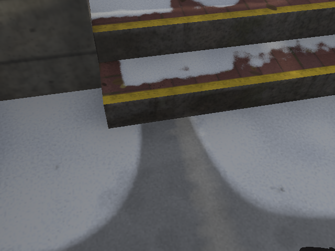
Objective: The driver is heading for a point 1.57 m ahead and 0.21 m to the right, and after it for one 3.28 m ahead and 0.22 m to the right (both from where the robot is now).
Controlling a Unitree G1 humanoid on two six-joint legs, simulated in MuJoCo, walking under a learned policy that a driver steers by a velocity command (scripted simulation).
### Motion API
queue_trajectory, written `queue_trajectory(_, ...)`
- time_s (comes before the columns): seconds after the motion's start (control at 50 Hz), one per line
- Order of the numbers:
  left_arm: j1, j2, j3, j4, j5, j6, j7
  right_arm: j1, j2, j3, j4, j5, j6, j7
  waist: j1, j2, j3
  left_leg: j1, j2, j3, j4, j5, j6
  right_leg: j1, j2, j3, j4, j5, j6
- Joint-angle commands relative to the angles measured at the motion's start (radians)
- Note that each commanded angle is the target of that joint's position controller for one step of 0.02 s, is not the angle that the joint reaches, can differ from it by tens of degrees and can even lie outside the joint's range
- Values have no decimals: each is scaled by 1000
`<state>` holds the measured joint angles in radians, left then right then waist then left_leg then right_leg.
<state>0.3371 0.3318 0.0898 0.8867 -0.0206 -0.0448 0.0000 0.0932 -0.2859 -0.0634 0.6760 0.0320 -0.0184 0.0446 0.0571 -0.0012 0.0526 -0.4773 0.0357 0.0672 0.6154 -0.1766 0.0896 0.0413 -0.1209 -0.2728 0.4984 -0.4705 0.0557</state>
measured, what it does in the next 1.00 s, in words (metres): walks ahead, turning right: right foot, then left foot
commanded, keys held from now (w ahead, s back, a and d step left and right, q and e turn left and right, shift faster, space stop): w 0.06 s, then w+e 0.34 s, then e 0.38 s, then no key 0.22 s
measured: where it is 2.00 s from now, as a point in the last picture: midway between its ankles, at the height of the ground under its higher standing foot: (171, 250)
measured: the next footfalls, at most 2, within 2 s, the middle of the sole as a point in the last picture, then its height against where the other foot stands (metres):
right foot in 0.52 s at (197, 242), level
left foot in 0.98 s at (147, 221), level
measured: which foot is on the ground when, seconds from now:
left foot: down 0.00-0.54, up 0.56-0.96, down 0.98-1.00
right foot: up 0.00-0.50, down 0.52-0.98, up 1.00-1.00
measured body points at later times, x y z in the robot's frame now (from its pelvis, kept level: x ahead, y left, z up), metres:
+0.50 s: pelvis +0.28 +0.02 +0.00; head +0.32 +0.03 +0.45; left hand +0.48 +0.25 -0.10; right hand +0.31 -0.27 -0.12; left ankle +0.10 +0.10 -0.72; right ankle +0.44 -0.07 -0.71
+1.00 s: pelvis +0.44 +0.05 +0.01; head +0.47 +0.05 +0.46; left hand +0.64 +0.27 -0.11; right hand +0.45 -0.24 -0.10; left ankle +0.51 +0.14 -0.72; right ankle +0.44 -0.06 -0.72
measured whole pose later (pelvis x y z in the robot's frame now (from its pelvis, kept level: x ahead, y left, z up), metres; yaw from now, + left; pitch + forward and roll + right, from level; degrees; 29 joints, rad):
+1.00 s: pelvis +0.44 +0.05 +0.01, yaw -20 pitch +1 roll -1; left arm 0.21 0.30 0.06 0.75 0.00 0.04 0.00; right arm 0.26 -0.27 -0.01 0.74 -0.02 0.01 -0.04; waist 0.01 -0.01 0.03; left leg -0.34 0.01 -0.01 0.57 -0.25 0.01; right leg -0.35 0.14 0.16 0.60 -0.29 -0.03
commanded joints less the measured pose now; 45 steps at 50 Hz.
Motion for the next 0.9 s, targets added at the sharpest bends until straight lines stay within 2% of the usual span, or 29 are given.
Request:
queue_trajectory(0.02,3,-19,-36,-152,40,-47,-6,368,-345,-100,10,2,-6,-26,-120,308,-357,844,304,-817,-274,-366,300,-742,128,194,805,-151,-23)
queue_trajectory(0.04,-110,107,-10,-145,-15,-73,-12,342,-235,-68,-5,-4,-28,-14,-187,123,-323,799,335,-836,-397,-389,270,-828,93,338,875,-85,-40)
queue_trajectory(0.06,-152,131,-2,-168,-41,-86,-16,302,-197,-54,3,-14,-41,-10,-164,123,-193,698,314,-681,-388,-286,228,-882,47,320,847,16,-69)
queue_trajectory(0.08,-138,119,-6,-148,-25,-89,-8,235,-161,-42,-4,-15,-46,-10,-125,60,-138,575,271,-540,-371,-156,189,-833,-8,317,784,102,-83)
queue_trajectory(0.1,-119,113,-3,-129,-5,-84,-5,170,-123,-29,-14,-23,-48,-13,-90,59,-99,472,225,-427,-380,-39,164,-770,-42,323,713,174,-81)
queue_trajectory(0.12,-81,106,-2,-110,-2,-70,-10,139,-106,-22,-23,-35,-53,-16,-61,91,-94,407,197,-353,-407,39,148,-699,-64,331,689,230,-79)
queue_trajectory(0.18,-49,70,-7,-82,-1,-32,-15,135,-116,-24,-1,-39,-78,-24,-35,63,-67,351,166,-198,-453,286,136,-681,-57,317,638,320,-54)
queue_trajectory(0.22,-99,52,-12,-99,-1,-23,-12,159,-117,-24,18,-43,-84,-32,-52,53,-30,353,147,-119,-473,343,117,-733,-38,326,553,407,-39)
queue_trajectory(0.28,-176,32,-17,-127,-5,-35,-20,169,-117,-20,32,-49,-87,-44,-81,55,7,356,117,-18,-501,320,70,-720,17,334,330,577,-41)
queue_trajectory(0.32,-232,13,-26,-148,-5,-41,-32,183,-128,-22,45,-46,-87,-52,-105,51,27,382,130,15,-527,315,47,-706,38,301,212,647,-51)
queue_trajectory(0.4,-318,-6,-40,-200,-2,-49,-62,236,-137,-29,85,-33,-66,-65,-134,32,57,552,183,54,-485,451,35,-767,62,267,83,611,-84)
queue_trajectory(0.42,-329,-6,-40,-214,3,-51,-70,228,-142,-30,85,-34,-55,-70,-127,31,60,584,188,68,-438,569,30,-770,78,245,59,573,-94)
queue_trajectory(0.46,-285,20,-28,-229,14,-50,-82,210,-173,-38,72,-36,-30,-92,-88,78,-7,629,187,86,-280,947,4,-685,146,177,57,484,-117)
queue_trajectory(0.48,-201,45,-15,-215,14,-48,-83,198,-184,-40,61,-38,-19,-103,-47,108,-67,633,183,90,-161,1088,-12,-594,183,157,71,443,-131)
queue_trajectory(0.5,-72,96,8,-192,11,-47,-75,181,-192,-41,49,-42,-10,-108,16,116,-143,590,167,89,12,1095,-25,-435,208,173,60,442,-157)
queue_trajectory(0.52,54,139,27,-176,14,-46,-57,145,-184,-33,34,-36,-12,-106,100,65,-205,463,116,103,260,921,-66,-215,188,237,-54,605,-197)
queue_trajectory(0.54,66,218,35,-183,24,-40,-37,259,-47,6,11,-81,-30,-87,-2,-210,-318,116,-10,77,601,-88,-119,152,-52,520,96,1066,-309)
queue_trajectory(0.56,58,237,37,-224,40,-46,-37,347,-48,25,-4,-61,-54,-65,-20,-237,-545,-156,-166,-136,917,-542,-159,415,-273,1016,26,1060,-545)
queue_trajectory(0.58,22,184,32,-252,35,-33,-34,241,-160,0,1,-27,-66,-50,51,-43,-539,-178,-89,-235,933,-434,-135,336,-221,903,-42,946,-491)
queue_trajectory(0.6,-11,145,27,-209,47,2,-10,198,-109,16,11,-44,-52,-57,8,54,-332,-181,-28,-150,857,-279,-111,137,-200,727,-53,1065,-446)
queue_trajectory(0.62,-31,89,7,-201,35,14,-6,178,-94,24,4,-64,-46,-62,-25,95,-196,-162,0,-135,756,-256,-114,-22,-142,645,-88,1098,-393)
queue_trajectory(0.64,-42,70,0,-195,21,18,-4,170,-94,24,-5,-82,-24,-62,-45,68,-143,-111,14,-130,688,-240,-124,-134,-91,595,-118,1083,-359)
queue_trajectory(0.66,-63,65,-6,-194,22,25,-8,213,-96,25,7,-87,4,-59,-71,30,-145,-32,15,-121,648,-235,-131,-220,-54,552,-141,1042,-341)
queue_trajectory(0.7,-96,103,3,-197,38,23,-17,254,-86,29,13,-77,30,-55,-100,-28,-156,32,9,-99,560,-234,-142,-316,-10,504,-145,1040,-332)
queue_trajectory(0.74,-102,125,12,-196,47,28,-20,240,-81,31,7,-68,36,-60,-97,-56,-168,36,5,-89,456,-211,-149,-336,10,503,-146,958,-318)
queue_trajectory(0.78,-104,129,17,-199,45,43,-20,202,-84,32,-3,-65,42,-67,-79,-84,-174,39,6,-93,374,-170,-148,-348,21,536,-157,749,-299)
queue_trajectory(0.84,-114,113,15,-200,50,64,-20,163,-81,32,-3,-58,47,-72,-50,-125,-161,74,1,-92,260,-126,-138,-363,28,572,-179,456,-275)
queue_trajectory(0.9,-105,101,13,-189,59,78,-21,150,-80,32,-3,-50,40,-78,-29,-144,-126,119,-21,-81,140,-165,-120,-355,14,626,-149,377,-260)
